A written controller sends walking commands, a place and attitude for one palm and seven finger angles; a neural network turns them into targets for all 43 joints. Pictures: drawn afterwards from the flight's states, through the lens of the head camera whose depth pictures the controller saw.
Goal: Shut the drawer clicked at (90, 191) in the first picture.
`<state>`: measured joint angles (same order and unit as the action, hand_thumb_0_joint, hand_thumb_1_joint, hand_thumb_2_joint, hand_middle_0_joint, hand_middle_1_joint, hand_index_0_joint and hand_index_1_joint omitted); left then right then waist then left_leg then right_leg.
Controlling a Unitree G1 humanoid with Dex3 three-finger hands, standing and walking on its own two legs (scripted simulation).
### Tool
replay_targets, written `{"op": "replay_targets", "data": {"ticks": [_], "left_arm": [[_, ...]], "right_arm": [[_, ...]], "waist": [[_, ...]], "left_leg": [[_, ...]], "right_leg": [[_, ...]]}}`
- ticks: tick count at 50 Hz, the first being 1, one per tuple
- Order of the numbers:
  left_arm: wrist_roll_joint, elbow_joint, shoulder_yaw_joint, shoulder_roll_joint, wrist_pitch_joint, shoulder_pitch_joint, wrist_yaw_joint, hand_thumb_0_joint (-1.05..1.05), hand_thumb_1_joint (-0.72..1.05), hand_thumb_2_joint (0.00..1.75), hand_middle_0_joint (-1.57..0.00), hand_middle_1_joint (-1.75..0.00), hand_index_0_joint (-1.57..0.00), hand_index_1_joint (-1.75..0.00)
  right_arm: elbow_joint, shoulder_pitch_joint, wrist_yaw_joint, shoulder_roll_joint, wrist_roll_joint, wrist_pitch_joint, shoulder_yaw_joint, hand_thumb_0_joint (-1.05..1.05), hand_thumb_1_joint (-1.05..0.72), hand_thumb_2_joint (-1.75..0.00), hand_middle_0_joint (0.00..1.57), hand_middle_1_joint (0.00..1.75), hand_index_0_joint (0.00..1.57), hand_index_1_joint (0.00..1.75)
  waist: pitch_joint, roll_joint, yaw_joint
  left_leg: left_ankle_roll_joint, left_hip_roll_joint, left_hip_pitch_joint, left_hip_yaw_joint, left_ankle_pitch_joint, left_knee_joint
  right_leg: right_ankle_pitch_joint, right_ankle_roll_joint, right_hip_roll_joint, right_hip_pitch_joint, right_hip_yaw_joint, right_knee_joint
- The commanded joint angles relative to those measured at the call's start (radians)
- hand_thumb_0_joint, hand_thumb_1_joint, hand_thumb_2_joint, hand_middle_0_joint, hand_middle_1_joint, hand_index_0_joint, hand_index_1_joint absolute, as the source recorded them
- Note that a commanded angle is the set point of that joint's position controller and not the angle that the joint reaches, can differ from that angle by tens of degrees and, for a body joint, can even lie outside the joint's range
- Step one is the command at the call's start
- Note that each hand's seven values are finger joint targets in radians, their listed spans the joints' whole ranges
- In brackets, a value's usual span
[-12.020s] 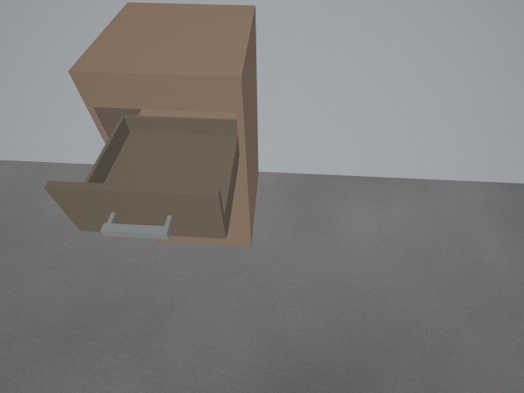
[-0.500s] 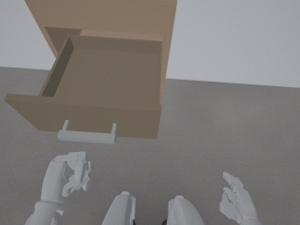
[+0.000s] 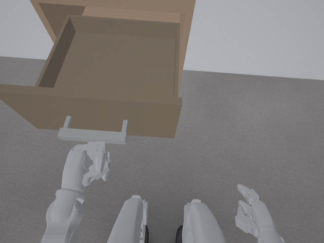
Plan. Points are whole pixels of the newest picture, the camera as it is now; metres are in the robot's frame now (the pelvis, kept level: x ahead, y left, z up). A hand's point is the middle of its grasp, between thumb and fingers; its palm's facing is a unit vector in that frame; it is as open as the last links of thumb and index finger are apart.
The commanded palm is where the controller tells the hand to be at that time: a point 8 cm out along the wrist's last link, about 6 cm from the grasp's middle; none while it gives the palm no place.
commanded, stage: bring the fist close to the handle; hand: left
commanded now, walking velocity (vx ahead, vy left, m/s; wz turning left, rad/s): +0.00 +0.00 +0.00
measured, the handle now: (95, 128) +0.37 +0.18 +0.02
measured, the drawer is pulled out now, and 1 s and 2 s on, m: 0.29 0.25 0.12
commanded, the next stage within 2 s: push the drawer shut in 0.32 s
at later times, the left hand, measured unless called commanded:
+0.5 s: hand (111, 164) +0.29 +0.13 +0.01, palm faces -0.05 -1.00 -0.05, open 3.3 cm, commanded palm +0.28 +0.19 +0.02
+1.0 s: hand (112, 146) +0.33 +0.14 +0.01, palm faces -0.06 -1.00 -0.06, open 3.1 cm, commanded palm +0.34 +0.19 +0.02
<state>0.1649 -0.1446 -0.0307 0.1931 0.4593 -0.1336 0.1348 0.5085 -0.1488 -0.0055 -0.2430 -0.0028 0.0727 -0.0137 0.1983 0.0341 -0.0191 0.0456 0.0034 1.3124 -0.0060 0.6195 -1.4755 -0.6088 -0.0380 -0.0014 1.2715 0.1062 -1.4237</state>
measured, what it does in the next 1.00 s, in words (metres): stands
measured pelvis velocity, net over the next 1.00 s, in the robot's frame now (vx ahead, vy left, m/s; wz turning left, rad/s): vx -0.01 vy -0.01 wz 0.01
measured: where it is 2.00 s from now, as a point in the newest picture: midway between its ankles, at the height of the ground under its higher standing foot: outside the picture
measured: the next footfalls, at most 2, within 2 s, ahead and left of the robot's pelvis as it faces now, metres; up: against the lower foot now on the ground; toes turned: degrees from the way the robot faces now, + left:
none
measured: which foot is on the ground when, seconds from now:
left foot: down 0.00-1.00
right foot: down 0.00-1.00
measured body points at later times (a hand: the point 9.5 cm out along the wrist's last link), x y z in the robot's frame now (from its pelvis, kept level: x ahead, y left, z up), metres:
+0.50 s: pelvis +0.00 -0.01 +0.00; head +0.13 +0.00 +0.43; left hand +0.28 +0.19 +0.02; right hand +0.20 -0.24 -0.10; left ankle +0.03 +0.09 -0.58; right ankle +0.03 -0.11 -0.58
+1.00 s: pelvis -0.01 -0.01 +0.00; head +0.12 +0.00 +0.43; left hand +0.33 +0.19 +0.01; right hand +0.16 -0.26 -0.11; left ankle +0.03 +0.09 -0.58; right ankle +0.03 -0.11 -0.58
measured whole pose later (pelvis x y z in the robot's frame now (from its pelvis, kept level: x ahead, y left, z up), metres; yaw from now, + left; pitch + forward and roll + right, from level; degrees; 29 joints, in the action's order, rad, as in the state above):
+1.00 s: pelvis -0.01 -0.01 +0.00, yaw +1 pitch +26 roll -3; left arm 0.16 -0.37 -0.07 0.23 0.45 0.14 0.13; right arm 0.57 -0.15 0.02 -0.26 0.00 0.04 -0.02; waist 0.18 0.04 -0.03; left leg 0.03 0.00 1.33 -0.03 0.59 -1.47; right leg -0.59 -0.06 0.00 1.29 0.13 -1.42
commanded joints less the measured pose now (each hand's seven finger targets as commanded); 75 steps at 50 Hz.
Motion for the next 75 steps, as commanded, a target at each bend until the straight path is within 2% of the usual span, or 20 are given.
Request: {"op": "replay_targets", "data": {"ticks": [1,9,11,16,19,22,24,28,29,32,34,38,39,43,44,46,56,58,61,75], "left_arm": [[0.004,0.238,-0.038,0.077,0.062,0.031,-0.022,0.00,0.90,0.90,-1.40,-1.60,-1.40,-1.60],[-0.022,0.225,-0.001,0.057,0.072,0.050,-0.046,0.00,0.90,0.90,-1.40,-1.60,-1.40,-1.60],[-0.018,0.226,-0.026,0.078,0.080,0.054,-0.047,0.00,0.90,0.90,-1.40,-1.60,-1.40,-1.60],[-0.013,0.227,-0.015,0.064,0.084,0.032,-0.046,0.00,0.90,0.90,-1.40,-1.60,-1.40,-1.60],[-0.013,0.190,-0.049,0.097,0.078,0.039,-0.043,0.00,0.90,0.90,-1.40,-1.60,-1.40,-1.60],[-0.010,0.198,-0.035,0.085,0.084,0.102,-0.037,0.00,0.90,0.90,-1.40,-1.60,-1.40,-1.60],[-0.006,0.193,-0.048,0.099,0.088,0.160,-0.035,0.00,0.90,0.90,-1.40,-1.60,-1.40,-1.60],[0.005,0.177,-0.055,0.097,0.085,0.182,-0.022,0.00,0.90,0.90,-1.40,-1.60,-1.40,-1.60],[0.004,0.167,-0.048,0.098,0.082,0.202,-0.022,0.00,0.90,0.90,-1.40,-1.60,-1.40,-1.60],[0.007,0.159,-0.053,0.101,0.081,0.251,-0.019,0.00,0.90,0.90,-1.40,-1.60,-1.40,-1.60],[0.003,0.130,-0.048,0.106,0.081,0.326,-0.021,0.00,0.90,0.90,-1.40,-1.60,-1.40,-1.60],[0.002,0.104,-0.074,0.130,0.085,0.395,-0.022,0.00,0.90,0.90,-1.40,-1.60,-1.40,-1.60],[0.003,0.090,-0.062,0.126,0.080,0.425,-0.021,0.00,0.90,0.90,-1.40,-1.60,-1.40,-1.60],[0.003,0.059,-0.062,0.122,0.071,0.496,-0.022,0.00,0.90,0.90,-1.40,-1.60,-1.40,-1.60],[0.003,0.042,-0.057,0.123,0.065,0.526,-0.023,0.00,0.90,0.90,-1.40,-1.60,-1.40,-1.60],[0.004,0.020,-0.095,0.154,0.063,0.547,-0.027,0.00,0.90,0.90,-1.40,-1.60,-1.40,-1.60],[-0.004,-0.121,-0.116,0.162,0.067,0.707,-0.048,0.00,0.90,0.90,-1.40,-1.60,-1.40,-1.60],[-0.006,-0.158,-0.114,0.154,0.069,0.734,-0.051,0.00,0.90,0.90,-1.40,-1.60,-1.40,-1.60],[-0.007,-0.171,-0.150,0.185,0.083,0.754,-0.051,0.00,0.90,0.90,-1.40,-1.60,-1.40,-1.60],[-0.019,-0.313,-0.178,0.202,0.111,0.942,-0.046,0.00,0.90,0.90,-1.40,-1.60,-1.40,-1.60]], "right_arm": [[-0.147,-0.008,0.005,-0.142,0.009,0.023,0.061,0.00,-0.90,-0.90,0.20,0.30,0.20,0.30],[-0.142,-0.005,0.006,-0.137,0.008,0.007,0.056,0.00,-0.90,-0.90,0.20,0.30,0.20,0.30],[-0.140,-0.007,0.008,-0.137,0.008,0.005,0.058,0.00,-0.90,-0.90,0.20,0.30,0.20,0.30],[-0.143,-0.007,0.006,-0.131,0.007,0.005,0.056,0.00,-0.90,-0.90,0.20,0.30,0.20,0.30],[-0.140,-0.006,0.010,-0.132,0.009,0.000,0.054,0.00,-0.90,-0.90,0.20,0.30,0.20,0.30],[-0.133,-0.004,0.012,-0.133,0.009,0.000,0.053,0.00,-0.90,-0.90,0.20,0.30,0.20,0.30],[-0.121,-0.012,0.017,-0.135,0.009,0.004,0.053,0.00,-0.90,-0.90,0.20,0.30,0.20,0.30],[-0.115,-0.014,0.017,-0.137,0.008,0.006,0.054,0.00,-0.90,-0.90,0.20,0.30,0.20,0.30],[-0.108,-0.018,0.018,-0.139,0.008,0.007,0.054,0.00,-0.90,-0.90,0.20,0.30,0.20,0.30],[-0.101,-0.014,0.021,-0.142,0.008,0.006,0.054,0.00,-0.90,-0.90,0.20,0.30,0.20,0.30],[-0.087,-0.017,0.025,-0.147,0.009,0.007,0.052,0.00,-0.90,-0.90,0.20,0.30,0.20,0.30],[-0.075,-0.021,0.030,-0.150,0.009,0.011,0.052,0.00,-0.90,-0.90,0.20,0.30,0.20,0.30],[-0.070,-0.023,0.032,-0.153,0.007,0.011,0.050,0.00,-0.90,-0.90,0.20,0.30,0.20,0.30],[-0.062,-0.025,0.034,-0.156,0.011,0.011,0.050,0.00,-0.90,-0.90,0.20,0.30,0.20,0.30],[-0.059,-0.028,0.035,-0.159,0.011,0.011,0.048,0.00,-0.90,-0.90,0.20,0.30,0.20,0.30],[-0.055,-0.032,0.037,-0.162,0.011,0.010,0.048,0.00,-0.90,-0.90,0.20,0.30,0.20,0.30],[-0.035,-0.058,0.033,-0.168,0.010,0.001,0.044,0.00,-0.90,-0.90,0.20,0.30,0.20,0.30],[-0.028,-0.065,0.032,-0.167,0.010,-0.002,0.045,0.00,-0.90,-0.90,0.20,0.30,0.20,0.30],[-0.021,-0.079,0.030,-0.171,0.007,-0.005,0.048,0.00,-0.90,-0.90,0.20,0.30,0.20,0.30],[0.013,-0.129,0.023,-0.180,0.000,-0.033,0.051,0.00,-0.90,-0.90,0.20,0.30,0.20,0.30]], "waist": [[0.407,0.012,-0.003],[0.358,-0.003,-0.029],[0.361,-0.004,-0.021],[0.370,0.010,-0.015],[0.350,-0.035,-0.021],[0.355,0.003,-0.027],[0.361,-0.021,-0.040],[0.403,0.017,-0.028],[0.400,0.004,-0.042],[0.398,0.009,-0.042],[0.366,-0.008,-0.064],[0.401,0.016,-0.052],[0.394,0.012,-0.065],[0.404,0.030,-0.063],[0.401,0.008,-0.076],[0.423,0.020,-0.061],[0.404,0.028,-0.073],[0.402,0.005,-0.082],[0.441,0.030,-0.072],[0.457,0.053,-0.107]], "left_leg": [[-0.026,-0.007,-0.353,-0.089,-0.332,0.229],[-0.022,-0.008,-0.318,-0.090,-0.282,0.224],[-0.022,-0.006,-0.311,-0.086,-0.272,0.221],[-0.023,-0.003,-0.322,-0.077,-0.311,0.222],[-0.014,0.001,-0.259,-0.063,-0.273,0.206],[-0.015,0.001,-0.274,-0.060,-0.275,0.201],[-0.011,-0.001,-0.260,-0.059,-0.279,0.189],[-0.013,0.002,-0.281,-0.052,-0.312,0.187],[-0.010,-0.001,-0.280,-0.056,-0.323,0.182],[-0.011,0.000,-0.271,-0.053,-0.296,0.180],[-0.006,-0.002,-0.247,-0.057,-0.262,0.173],[-0.010,-0.002,-0.261,-0.057,-0.242,0.177],[-0.007,-0.002,-0.253,-0.057,-0.243,0.172],[-0.011,-0.002,-0.276,-0.063,-0.214,0.187],[-0.007,-0.002,-0.266,-0.063,-0.208,0.184],[-0.011,0.000,-0.268,-0.061,-0.199,0.192],[-0.017,0.000,-0.285,-0.070,-0.183,0.221],[-0.016,0.001,-0.278,-0.066,-0.172,0.220],[-0.021,-0.002,-0.315,-0.071,-0.223,0.226],[-0.031,-0.009,-0.370,-0.091,-0.288,0.228]], "right_leg": [[0.244,-0.004,-0.011,-0.220,-0.059,0.183],[0.205,-0.002,-0.013,-0.190,-0.060,0.188],[0.202,-0.003,-0.013,-0.202,-0.064,0.192],[0.242,-0.004,-0.011,-0.225,-0.066,0.194],[0.229,-0.001,-0.015,-0.258,-0.082,0.207],[0.233,-0.001,-0.011,-0.245,-0.083,0.206],[0.240,0.001,-0.013,-0.253,-0.089,0.206],[0.280,0.001,-0.008,-0.280,-0.095,0.205],[0.289,0.002,-0.010,-0.269,-0.093,0.201],[0.264,0.005,-0.008,-0.268,-0.097,0.209],[0.220,0.006,-0.009,-0.238,-0.101,0.216],[0.190,0.004,-0.007,-0.241,-0.104,0.220],[0.190,0.005,-0.008,-0.235,-0.108,0.223],[0.159,0.004,-0.006,-0.218,-0.102,0.230],[0.156,0.006,-0.007,-0.217,-0.103,0.233],[0.144,0.006,-0.006,-0.230,-0.106,0.235],[0.137,0.005,-0.009,-0.201,-0.093,0.238],[0.128,0.008,-0.009,-0.205,-0.097,0.247],[0.172,0.005,-0.011,-0.209,-0.090,0.233],[0.219,0.005,-0.018,-0.152,-0.073,0.212]]}}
